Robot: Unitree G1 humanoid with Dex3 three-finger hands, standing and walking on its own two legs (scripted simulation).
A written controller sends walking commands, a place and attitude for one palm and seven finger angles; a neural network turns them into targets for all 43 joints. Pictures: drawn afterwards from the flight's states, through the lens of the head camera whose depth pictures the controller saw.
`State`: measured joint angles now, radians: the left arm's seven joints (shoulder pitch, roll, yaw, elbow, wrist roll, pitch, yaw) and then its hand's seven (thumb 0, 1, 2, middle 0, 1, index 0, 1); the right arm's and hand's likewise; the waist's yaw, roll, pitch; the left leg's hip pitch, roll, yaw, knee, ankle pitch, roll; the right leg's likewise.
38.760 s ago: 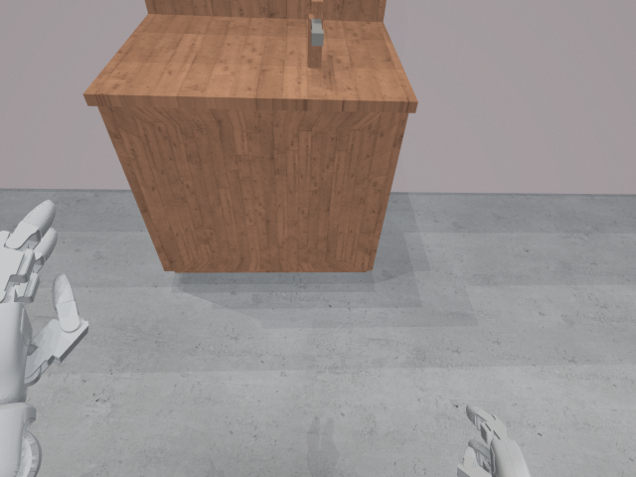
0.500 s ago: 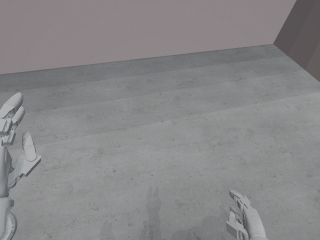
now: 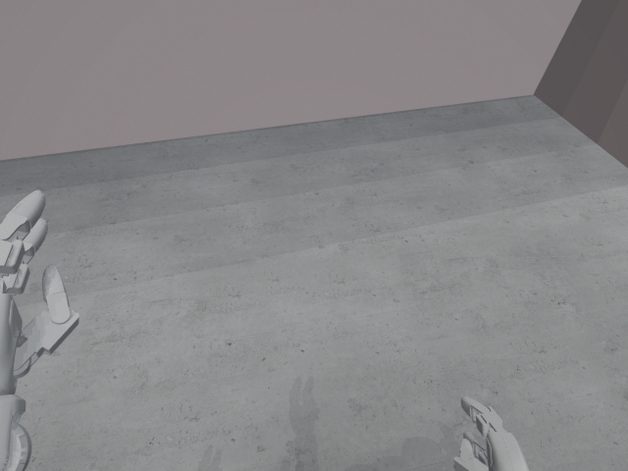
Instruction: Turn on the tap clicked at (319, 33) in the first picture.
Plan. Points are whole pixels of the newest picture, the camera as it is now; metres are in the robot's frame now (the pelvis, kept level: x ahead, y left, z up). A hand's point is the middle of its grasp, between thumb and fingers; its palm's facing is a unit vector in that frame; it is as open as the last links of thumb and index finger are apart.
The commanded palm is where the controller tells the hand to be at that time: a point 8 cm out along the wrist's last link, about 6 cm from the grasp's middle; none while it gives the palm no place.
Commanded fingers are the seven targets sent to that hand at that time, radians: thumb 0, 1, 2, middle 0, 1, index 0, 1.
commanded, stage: look again from close up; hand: left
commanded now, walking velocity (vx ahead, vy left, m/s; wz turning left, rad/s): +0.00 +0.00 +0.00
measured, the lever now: out of the picture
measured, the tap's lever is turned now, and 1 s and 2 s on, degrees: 62 62 62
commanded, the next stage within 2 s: shuffle to correct the standing spot in 0.34 s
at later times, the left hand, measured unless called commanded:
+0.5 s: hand (59, 328) +0.21 +0.25 +0.16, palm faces +0.41 -0.84 -0.36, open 7.4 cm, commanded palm +0.15 +0.28 +0.17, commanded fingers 0.00 0.90 0.90 -0.20 -0.30 -0.20 -0.30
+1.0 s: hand (14, 336) +0.20 +0.28 +0.16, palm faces +0.37 -0.84 -0.40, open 7.4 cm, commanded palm +0.15 +0.32 +0.17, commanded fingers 0.00 0.90 0.90 -0.20 -0.30 -0.20 -0.30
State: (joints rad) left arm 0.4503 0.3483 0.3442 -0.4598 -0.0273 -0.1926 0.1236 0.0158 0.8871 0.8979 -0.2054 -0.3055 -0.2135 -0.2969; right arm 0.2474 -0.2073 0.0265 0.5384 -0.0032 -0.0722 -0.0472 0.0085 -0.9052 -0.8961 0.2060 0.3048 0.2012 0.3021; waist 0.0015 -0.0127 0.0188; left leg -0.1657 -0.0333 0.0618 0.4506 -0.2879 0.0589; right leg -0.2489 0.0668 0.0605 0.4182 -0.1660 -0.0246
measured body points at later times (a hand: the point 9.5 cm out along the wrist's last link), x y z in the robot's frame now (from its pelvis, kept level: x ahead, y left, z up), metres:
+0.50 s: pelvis -0.01 +0.00 +0.00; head +0.00 +0.01 +0.45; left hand +0.18 +0.29 +0.18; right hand +0.17 -0.22 -0.07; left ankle -0.03 +0.07 -0.74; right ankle +0.03 -0.11 -0.74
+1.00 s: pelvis -0.02 +0.05 -0.02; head -0.01 +0.05 +0.43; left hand +0.17 +0.33 +0.18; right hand +0.16 -0.19 -0.08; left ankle -0.03 +0.07 -0.74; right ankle +0.03 -0.10 -0.74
